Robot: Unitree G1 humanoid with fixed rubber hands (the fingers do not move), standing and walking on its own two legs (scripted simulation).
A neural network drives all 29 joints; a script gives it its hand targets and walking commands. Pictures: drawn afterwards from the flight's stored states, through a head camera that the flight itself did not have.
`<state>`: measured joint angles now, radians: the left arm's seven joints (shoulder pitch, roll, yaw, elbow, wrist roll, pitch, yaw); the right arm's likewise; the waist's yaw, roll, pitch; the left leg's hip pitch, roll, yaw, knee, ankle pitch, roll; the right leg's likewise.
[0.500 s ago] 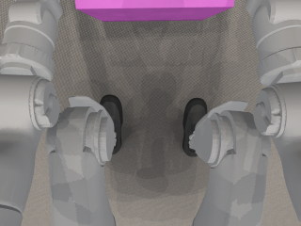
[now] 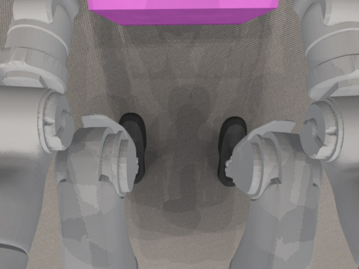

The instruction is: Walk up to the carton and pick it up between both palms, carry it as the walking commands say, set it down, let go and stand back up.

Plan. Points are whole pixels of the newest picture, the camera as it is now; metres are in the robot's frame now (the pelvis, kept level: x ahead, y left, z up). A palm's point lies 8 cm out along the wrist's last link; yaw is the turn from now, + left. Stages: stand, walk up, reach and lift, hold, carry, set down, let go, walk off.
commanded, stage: reach and lift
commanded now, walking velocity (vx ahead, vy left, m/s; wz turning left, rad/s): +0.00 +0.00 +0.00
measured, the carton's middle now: out of the picture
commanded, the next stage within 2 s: none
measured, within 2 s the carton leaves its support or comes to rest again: leaves its support in 0.38 s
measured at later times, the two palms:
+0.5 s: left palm out of the picture +0.54 +0.21 -0.17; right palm out of the picture +0.57 -0.15 -0.15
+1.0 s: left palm out of the picture +0.54 +0.22 -0.12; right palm out of the picture +0.57 -0.14 -0.10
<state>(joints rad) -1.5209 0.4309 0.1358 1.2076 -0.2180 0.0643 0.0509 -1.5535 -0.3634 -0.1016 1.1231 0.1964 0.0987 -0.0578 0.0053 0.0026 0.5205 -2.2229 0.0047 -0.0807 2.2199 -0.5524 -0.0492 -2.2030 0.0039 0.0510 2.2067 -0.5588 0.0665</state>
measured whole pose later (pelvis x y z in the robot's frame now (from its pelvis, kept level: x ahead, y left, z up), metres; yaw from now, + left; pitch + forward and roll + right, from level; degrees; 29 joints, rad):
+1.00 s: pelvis -0.02 +0.00 +0.02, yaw +1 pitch +29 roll -1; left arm -1.51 0.45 0.11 0.97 -0.20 0.29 0.16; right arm -1.58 -0.34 -0.14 0.98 0.20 0.24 -0.12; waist 0.01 -0.01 0.52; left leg -2.13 0.00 -0.07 2.13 -0.50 -0.05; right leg -2.11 0.01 0.05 2.12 -0.51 0.06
